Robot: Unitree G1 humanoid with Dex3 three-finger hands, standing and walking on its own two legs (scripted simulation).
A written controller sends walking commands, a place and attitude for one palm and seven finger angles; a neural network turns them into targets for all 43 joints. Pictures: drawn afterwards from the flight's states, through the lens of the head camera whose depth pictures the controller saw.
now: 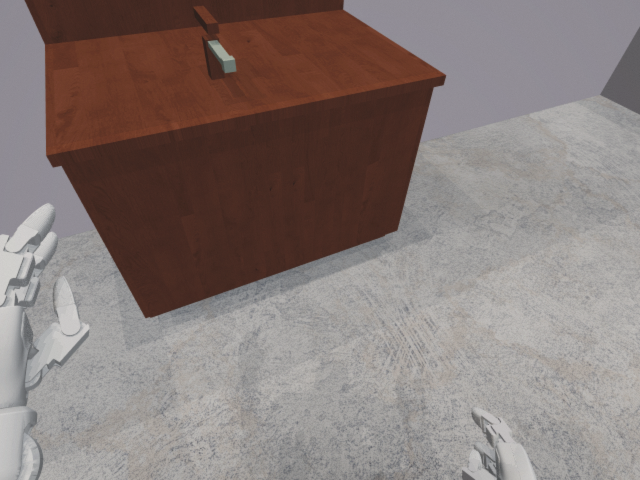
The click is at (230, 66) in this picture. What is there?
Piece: tap's lever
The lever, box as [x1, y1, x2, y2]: [220, 56, 235, 72]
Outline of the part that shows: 220,57 222,69 224,72 235,71 235,63 232,56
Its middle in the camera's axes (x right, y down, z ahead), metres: -0.22 -0.41 +0.91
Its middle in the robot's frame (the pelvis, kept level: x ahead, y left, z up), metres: +0.95 +0.29 +0.09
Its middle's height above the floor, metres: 0.86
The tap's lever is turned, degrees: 0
